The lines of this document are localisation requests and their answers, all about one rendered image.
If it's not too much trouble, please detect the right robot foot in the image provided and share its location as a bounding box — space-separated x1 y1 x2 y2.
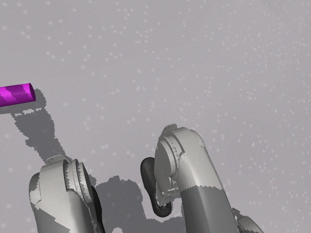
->
140 157 172 217

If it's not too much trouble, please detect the can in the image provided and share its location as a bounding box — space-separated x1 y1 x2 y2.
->
0 83 36 107

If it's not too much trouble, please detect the left robot foot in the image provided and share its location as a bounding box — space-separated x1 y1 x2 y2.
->
91 186 105 233

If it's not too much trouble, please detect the right robot hand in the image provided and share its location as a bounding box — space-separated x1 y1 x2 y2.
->
232 208 264 233

